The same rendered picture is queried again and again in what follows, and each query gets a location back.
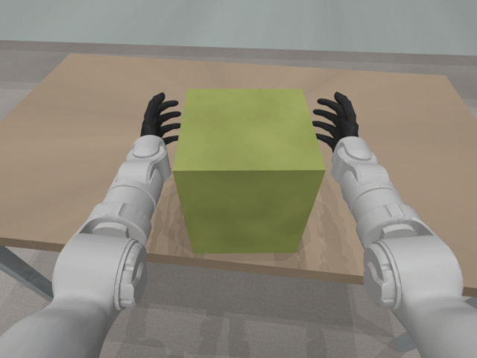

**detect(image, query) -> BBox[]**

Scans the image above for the robot right upper arm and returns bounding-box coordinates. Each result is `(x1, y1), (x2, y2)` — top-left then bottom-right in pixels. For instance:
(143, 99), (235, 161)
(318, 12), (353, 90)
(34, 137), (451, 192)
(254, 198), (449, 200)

(363, 235), (477, 358)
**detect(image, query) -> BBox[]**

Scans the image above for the left robot hand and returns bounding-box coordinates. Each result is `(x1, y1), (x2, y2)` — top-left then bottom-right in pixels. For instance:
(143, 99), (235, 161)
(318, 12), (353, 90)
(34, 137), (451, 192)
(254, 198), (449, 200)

(140, 92), (181, 145)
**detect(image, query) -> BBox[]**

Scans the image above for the right robot hand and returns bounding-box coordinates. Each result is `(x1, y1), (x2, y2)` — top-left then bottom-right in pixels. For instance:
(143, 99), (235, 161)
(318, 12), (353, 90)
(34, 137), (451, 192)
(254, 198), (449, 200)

(312, 92), (358, 153)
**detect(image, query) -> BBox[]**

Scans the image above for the robot left upper arm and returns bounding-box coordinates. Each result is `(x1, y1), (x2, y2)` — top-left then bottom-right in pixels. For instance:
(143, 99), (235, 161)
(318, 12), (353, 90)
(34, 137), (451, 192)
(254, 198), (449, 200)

(0, 233), (147, 358)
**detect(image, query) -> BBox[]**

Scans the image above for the left robot forearm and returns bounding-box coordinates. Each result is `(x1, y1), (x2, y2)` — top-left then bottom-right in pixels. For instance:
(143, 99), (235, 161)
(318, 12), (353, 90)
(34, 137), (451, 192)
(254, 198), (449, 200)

(52, 135), (171, 295)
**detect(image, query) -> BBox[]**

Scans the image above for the table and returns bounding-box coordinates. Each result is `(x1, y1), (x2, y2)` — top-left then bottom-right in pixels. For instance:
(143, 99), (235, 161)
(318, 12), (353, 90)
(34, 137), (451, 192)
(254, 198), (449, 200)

(0, 53), (477, 353)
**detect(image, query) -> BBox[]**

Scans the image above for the carton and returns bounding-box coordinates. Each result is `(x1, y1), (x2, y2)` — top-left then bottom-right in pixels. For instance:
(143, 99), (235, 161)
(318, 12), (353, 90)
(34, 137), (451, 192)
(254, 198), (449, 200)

(172, 89), (326, 254)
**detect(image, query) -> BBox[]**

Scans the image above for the right robot forearm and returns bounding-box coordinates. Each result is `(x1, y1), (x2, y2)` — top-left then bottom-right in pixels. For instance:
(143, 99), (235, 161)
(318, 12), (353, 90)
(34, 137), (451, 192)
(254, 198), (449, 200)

(331, 136), (463, 294)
